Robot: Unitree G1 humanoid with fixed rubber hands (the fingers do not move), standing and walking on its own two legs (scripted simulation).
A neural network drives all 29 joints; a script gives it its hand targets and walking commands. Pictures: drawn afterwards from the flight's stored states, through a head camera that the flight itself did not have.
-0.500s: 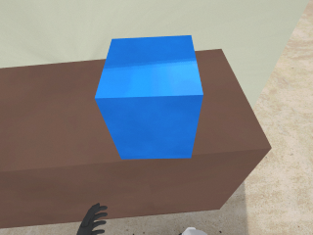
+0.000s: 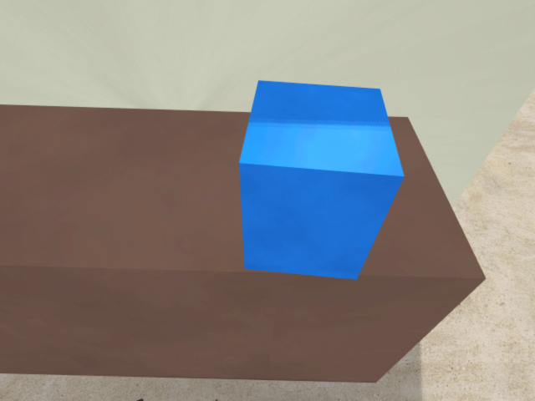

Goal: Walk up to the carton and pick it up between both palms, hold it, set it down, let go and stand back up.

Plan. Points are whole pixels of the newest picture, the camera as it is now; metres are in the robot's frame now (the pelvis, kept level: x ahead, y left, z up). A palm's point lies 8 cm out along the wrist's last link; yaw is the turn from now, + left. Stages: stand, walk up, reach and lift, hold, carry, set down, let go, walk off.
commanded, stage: walk up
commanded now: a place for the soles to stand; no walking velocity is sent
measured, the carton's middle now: (309, 183) +0.46 -0.05 +0.08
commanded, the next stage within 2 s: reach and lift in 1.16 s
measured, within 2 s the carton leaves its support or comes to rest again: neither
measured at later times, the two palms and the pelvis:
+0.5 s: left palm out of the picture +0.09 +0.21 -0.11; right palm out of the picture +0.05 -0.22 -0.12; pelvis +0.01 +0.00 +0.01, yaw -3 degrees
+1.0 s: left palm out of the picture +0.12 +0.20 -0.12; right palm out of the picture +0.04 -0.23 -0.12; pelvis +0.02 +0.00 +0.00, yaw -7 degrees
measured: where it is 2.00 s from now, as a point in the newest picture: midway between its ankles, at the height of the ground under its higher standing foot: outside the picture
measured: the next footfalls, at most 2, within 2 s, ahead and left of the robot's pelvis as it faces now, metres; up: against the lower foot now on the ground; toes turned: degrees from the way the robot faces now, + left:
right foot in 0.02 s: +0.08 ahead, -0.11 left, +0.00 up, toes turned +1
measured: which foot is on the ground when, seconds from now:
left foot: down 0.00-1.00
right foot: up 0.00-0.00, down 0.02-1.00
